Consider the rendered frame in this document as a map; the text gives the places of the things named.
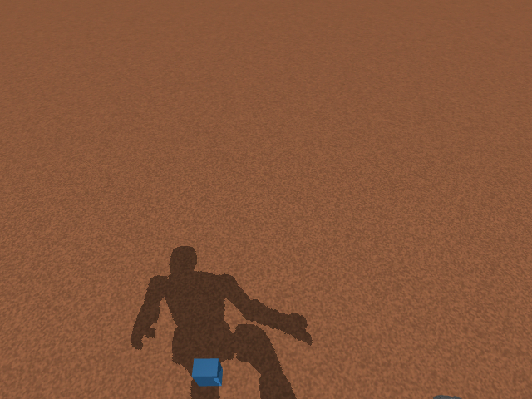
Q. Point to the carton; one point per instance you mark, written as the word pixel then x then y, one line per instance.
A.
pixel 207 372

